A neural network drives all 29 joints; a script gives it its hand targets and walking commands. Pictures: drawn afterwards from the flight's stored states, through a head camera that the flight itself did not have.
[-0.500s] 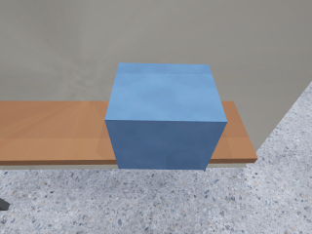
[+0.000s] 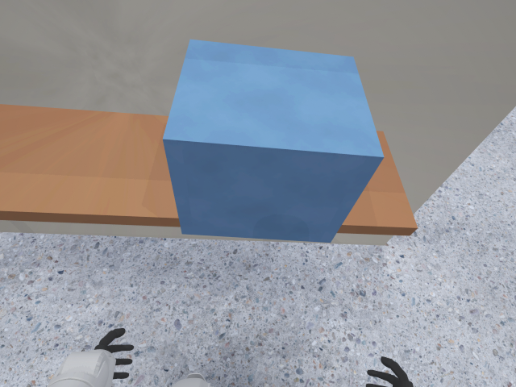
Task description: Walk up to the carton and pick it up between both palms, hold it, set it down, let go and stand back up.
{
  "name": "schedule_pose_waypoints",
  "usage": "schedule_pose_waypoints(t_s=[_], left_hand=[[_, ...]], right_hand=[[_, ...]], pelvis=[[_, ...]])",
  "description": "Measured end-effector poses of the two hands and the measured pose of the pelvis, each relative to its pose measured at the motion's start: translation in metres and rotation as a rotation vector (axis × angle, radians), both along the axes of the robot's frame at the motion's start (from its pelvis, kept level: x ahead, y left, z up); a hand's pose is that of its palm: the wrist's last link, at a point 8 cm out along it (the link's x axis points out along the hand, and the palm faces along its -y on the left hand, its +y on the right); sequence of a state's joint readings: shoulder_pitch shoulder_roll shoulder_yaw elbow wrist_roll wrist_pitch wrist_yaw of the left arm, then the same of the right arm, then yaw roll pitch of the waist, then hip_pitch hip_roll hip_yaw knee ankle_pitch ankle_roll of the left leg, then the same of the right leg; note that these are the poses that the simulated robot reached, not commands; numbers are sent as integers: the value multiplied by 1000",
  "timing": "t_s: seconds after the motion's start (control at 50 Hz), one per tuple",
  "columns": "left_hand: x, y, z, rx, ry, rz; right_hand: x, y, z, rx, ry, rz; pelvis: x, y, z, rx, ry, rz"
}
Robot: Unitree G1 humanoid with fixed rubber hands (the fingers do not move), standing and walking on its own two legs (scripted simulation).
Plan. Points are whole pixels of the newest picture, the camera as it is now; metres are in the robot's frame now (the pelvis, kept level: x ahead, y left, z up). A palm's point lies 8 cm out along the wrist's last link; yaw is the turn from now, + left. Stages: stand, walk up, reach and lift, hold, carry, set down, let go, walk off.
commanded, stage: reach and lift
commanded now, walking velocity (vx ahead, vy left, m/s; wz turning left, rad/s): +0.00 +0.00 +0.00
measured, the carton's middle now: (265, 148) +0.53 +0.00 +0.05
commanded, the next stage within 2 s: none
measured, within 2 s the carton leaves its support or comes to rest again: neither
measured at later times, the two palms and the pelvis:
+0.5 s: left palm (113, 363) +0.18 +0.21 -0.07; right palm (407, 383) +0.16 -0.24 -0.07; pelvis -0.01 -0.04 +0.02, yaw +0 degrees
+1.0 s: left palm (91, 370) +0.16 +0.23 -0.04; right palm (416, 385) +0.15 -0.23 -0.04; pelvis +0.01 -0.01 +0.03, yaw -2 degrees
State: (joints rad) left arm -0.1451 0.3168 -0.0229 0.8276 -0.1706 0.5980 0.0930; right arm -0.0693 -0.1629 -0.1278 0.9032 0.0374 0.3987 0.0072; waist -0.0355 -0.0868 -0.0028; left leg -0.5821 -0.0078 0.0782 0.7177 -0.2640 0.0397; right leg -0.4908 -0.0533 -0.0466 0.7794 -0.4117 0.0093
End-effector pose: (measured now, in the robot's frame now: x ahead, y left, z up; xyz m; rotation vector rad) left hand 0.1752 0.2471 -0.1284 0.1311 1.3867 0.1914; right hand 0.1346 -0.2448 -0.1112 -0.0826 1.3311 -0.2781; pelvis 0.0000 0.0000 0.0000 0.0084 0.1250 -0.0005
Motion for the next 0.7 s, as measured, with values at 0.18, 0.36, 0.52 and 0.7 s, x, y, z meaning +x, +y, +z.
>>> schedule_pose_waypoints(t_s=[0.18,0.36,0.52,0.7], left_hand=[[45,-49,46,-117,-158,-128],[-34,-31,51,-27,-131,-23],[11,-39,59,-55,-288,-70],[18,-33,80,-53,-374,-104]], right_hand=[[47,39,22,82,-107,53],[10,17,21,56,-173,89],[28,7,39,27,-263,88],[18,24,50,39,-354,74]], pelvis=[[2,-9,23,-37,9,-6],[-1,-27,30,-13,-40,-2],[-12,-36,25,-3,-31,1],[-2,-23,33,-8,-75,-45]])
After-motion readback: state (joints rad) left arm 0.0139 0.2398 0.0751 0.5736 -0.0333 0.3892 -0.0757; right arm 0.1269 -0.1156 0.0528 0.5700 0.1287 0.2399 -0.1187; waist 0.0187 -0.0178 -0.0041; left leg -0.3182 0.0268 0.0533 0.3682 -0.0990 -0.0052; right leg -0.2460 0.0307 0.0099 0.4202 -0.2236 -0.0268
